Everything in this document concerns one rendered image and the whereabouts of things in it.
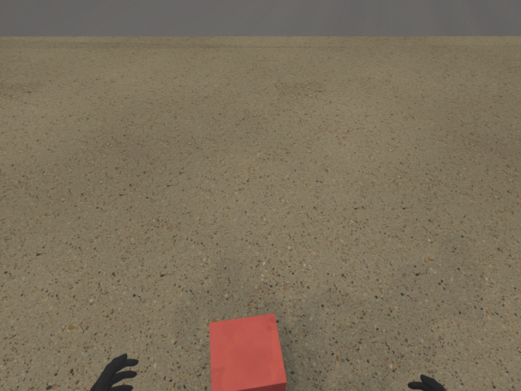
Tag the right robot hand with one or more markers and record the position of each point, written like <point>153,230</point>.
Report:
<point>427,384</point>

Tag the carton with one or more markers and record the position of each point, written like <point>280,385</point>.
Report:
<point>246,355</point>

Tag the left robot hand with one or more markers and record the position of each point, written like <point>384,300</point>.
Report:
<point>109,376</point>

